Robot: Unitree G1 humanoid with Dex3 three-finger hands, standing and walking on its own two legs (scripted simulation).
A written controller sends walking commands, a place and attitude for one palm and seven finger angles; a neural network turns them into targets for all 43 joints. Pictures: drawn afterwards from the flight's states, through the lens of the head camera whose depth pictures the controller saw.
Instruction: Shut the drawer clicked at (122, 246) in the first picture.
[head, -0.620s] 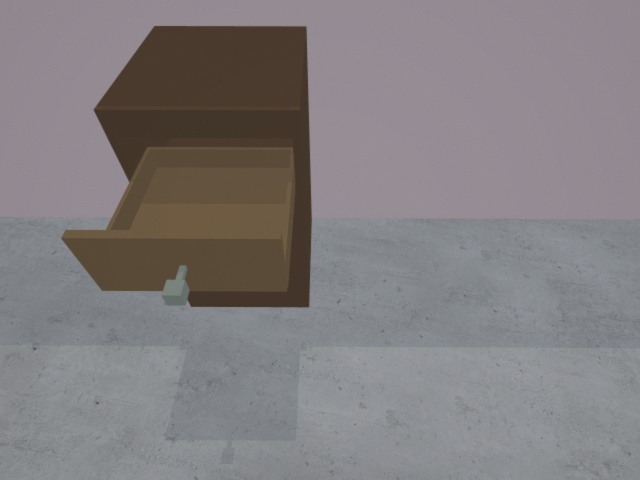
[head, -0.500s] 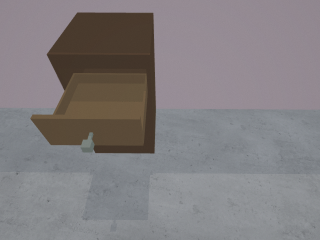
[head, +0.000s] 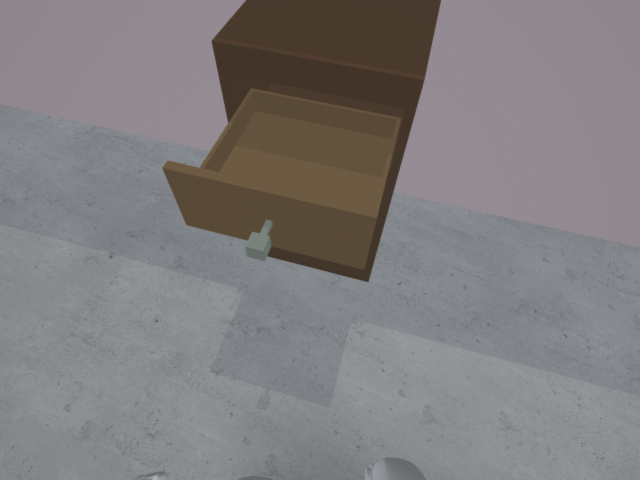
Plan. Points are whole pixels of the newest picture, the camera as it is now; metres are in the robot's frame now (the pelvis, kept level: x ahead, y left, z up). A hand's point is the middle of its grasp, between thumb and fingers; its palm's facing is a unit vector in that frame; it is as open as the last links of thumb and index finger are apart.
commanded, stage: turn or walk to find it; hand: left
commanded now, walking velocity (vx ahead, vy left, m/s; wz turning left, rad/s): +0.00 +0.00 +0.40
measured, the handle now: (262, 238) +0.51 +0.13 -0.12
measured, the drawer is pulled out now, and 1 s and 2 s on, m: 0.30 0.30 0.30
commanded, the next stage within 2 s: stand and wait in 0.04 s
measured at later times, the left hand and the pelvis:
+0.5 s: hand out of the picture +0.02 +0.12 -0.16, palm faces +0.23 -0.94 -0.25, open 7.3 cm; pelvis +0.04 -0.06 +0.01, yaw +11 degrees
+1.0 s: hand out of the picture +0.06 +0.12 -0.17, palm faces +0.23 -0.95 -0.22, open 7.3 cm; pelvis +0.08 -0.06 +0.00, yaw +12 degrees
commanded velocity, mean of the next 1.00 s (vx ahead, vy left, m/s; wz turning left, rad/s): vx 0.00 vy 0.00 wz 0.09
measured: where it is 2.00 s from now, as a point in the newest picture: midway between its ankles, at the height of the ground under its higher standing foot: outside the picture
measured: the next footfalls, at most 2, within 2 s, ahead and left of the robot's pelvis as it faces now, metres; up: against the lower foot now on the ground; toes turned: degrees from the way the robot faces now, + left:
right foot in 0.20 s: +0.10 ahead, -0.16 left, +0.00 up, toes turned +9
left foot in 0.60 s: +0.08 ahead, +0.09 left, +0.00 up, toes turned +13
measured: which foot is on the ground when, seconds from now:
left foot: down 0.00-0.20, up 0.22-0.58, down 0.60-1.00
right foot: up 0.00-0.18, down 0.20-1.00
